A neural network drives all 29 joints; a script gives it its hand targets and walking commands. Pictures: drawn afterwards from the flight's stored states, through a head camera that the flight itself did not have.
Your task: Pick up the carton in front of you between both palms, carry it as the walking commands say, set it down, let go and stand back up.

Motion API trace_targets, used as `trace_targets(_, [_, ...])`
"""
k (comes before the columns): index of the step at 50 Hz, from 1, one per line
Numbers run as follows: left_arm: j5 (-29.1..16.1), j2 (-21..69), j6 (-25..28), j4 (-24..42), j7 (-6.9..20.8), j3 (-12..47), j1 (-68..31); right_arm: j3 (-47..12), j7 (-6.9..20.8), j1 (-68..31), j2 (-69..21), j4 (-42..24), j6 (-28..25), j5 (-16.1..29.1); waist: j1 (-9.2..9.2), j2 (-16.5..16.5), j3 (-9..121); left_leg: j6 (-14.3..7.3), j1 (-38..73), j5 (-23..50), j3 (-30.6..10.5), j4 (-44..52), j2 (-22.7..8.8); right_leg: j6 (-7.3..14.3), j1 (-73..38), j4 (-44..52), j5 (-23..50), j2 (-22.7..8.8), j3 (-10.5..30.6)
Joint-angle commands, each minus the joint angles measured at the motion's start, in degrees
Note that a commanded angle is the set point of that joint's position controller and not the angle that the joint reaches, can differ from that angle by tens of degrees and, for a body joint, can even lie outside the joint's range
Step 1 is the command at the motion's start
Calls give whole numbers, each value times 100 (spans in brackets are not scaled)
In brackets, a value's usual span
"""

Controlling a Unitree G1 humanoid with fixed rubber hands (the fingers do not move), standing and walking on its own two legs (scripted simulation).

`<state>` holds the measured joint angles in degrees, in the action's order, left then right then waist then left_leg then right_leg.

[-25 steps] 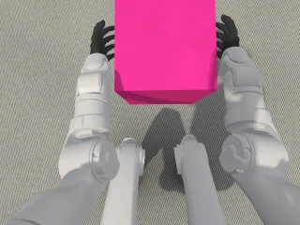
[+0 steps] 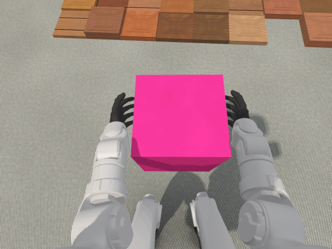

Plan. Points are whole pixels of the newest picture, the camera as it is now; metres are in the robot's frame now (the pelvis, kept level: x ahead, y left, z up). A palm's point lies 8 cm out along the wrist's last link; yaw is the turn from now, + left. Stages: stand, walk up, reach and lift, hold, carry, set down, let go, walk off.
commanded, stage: reach and lift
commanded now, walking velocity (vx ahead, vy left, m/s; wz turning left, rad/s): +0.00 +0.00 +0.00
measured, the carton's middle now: (177, 130) +0.42 -0.01 -0.11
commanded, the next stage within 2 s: hold in 1.72 s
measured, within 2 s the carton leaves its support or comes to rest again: neither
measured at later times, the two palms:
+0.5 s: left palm (90, 117) +0.37 +0.15 +0.11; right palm (266, 113) +0.37 -0.15 +0.11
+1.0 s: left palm (65, 114) +0.34 +0.15 +0.18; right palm (290, 109) +0.34 -0.15 +0.18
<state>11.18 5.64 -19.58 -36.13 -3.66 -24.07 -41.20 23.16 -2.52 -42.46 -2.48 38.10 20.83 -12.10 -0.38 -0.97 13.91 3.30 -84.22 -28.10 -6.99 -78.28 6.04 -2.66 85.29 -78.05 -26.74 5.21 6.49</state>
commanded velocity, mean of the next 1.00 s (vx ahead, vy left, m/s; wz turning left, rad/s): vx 0.00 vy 0.00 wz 0.00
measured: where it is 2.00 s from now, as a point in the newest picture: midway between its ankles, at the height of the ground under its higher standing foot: (175, 243)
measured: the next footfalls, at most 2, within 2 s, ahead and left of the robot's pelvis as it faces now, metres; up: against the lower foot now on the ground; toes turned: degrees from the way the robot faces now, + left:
none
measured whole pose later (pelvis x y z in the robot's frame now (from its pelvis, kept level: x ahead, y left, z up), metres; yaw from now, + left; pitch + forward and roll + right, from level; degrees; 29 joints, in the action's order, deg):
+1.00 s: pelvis +0.05 +0.00 +0.16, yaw -1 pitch -3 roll +0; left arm 16.9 9.5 -34.5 -23.1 0.8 -17.4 -18.1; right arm 17.3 -0.7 -18.2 -9.3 23.4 35.3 -17.0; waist 0.4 -0.2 1.1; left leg 1.1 -10.5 -13.6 -8.5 -27.2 2.3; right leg -0.9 11.4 -27.0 -12.4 2.6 8.1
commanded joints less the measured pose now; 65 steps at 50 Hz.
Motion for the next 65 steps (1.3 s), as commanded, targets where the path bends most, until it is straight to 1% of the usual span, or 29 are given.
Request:
trace_targets(1, [-798, 6116, 82, -304, 1423, 3272, -3192, -3163, 1449, -3102, -6319, 146, -175, 871, -56, 127, 4047, -143, 2491, 1279, 720, 1305, 387, 116, -3323, 1260, 1491, 382, -701])
trace_targets(10, [-706, 6146, 168, -102, 1412, 3539, -2097, -3434, 1416, -2062, -6369, -89, -273, 826, -22, 124, 3343, -188, 3802, 1716, 478, 2402, 261, 163, -4541, 2353, 1870, 295, -459])
trace_targets(18, [-674, 6123, 66, 173, 1460, 3802, -1139, -3708, 1429, -1128, -6335, -390, -189, 829, -5, 104, 2555, -215, 5159, 2334, 300, 3459, 144, 187, -5696, 3375, 2408, 206, -303])
trace_targets(26, [-787, 6059, -367, 643, 1543, 4133, -313, -4049, 1476, -360, -6316, -886, 225, 948, 52, 95, 1698, -214, 6487, 2946, 231, 4517, 20, 159, -6890, 4417, 2944, 128, -230])
trace_targets(32, [-944, 6068, -885, 1179, 1648, 4396, 105, -4361, 1516, 11, -6272, -1498, 746, 1098, 68, 78, 991, -216, 7320, 3068, 204, 5216, -44, 141, -7659, 5129, 3019, 56, -206])
trace_targets(35, [-900, 5945, -1153, 1246, 1684, 4281, 251, -4267, 1527, 150, -6146, -1627, 1022, 1038, 43, 83, 408, -221, 7481, 2835, 213, 5484, -54, 164, -7761, 5418, 2751, 40, -215])
trace_targets(38, [-789, 5815, -1342, 1186, 1737, 4027, 180, -3997, 1567, 132, -6119, -1541, 1213, 936, 32, 97, -142, -242, 7461, 2255, 253, 5674, -76, 211, -7716, 5605, 2161, 32, -256])
trace_targets(41, [-662, 5780, -1408, 1025, 1806, 3741, -119, -3709, 1632, -150, -6106, -1341, 1280, 819, 59, 89, -447, -286, 7346, 1721, 298, 5728, -97, 233, -7638, 5648, 1635, 6, -287])
trace_targets(43, [-685, 5849, -1391, 1063, 1848, 3753, -390, -3723, 1672, -445, -6181, -1381, 1260, 848, 73, 72, -344, -303, 7357, 1610, 313, 5697, -108, 240, -7675, 5628, 1523, -9, -293])
trace_targets(47, [-733, 5950, -1367, 1149, 1880, 3816, -750, -3816, 1709, -832, -6298, -1468, 1239, 908, 89, 67, -29, -309, 7447, 1660, 319, 5623, -112, 224, -7815, 5564, 1583, -17, -293])
trace_targets(50, [-732, 5957, -1377, 1152, 1881, 3845, -834, -3841, 1711, -911, -6326, -1460, 1252, 917, 83, 85, 50, -307, 7506, 1637, 335, 5633, -108, 208, -7863, 5573, 1567, -15, -301])
trace_targets(56, [-706, 5874, -1434, 1199, 1872, 3844, -735, -3812, 1684, -775, -6278, -1469, 1313, 886, 74, 96, 95, -287, 7660, 1857, 352, 5710, -88, 180, -7975, 5648, 1794, 1, -312])
trace_targets(65, [-772, 5786, -1547, 1549, 1840, 3953, -301, -3948, 1646, -372, -6181, -1865, 1426, 965, 79, 104, 175, -240, 7933, 2492, 340, 5808, -46, 144, -8235, 5751, 2443, 42, -302])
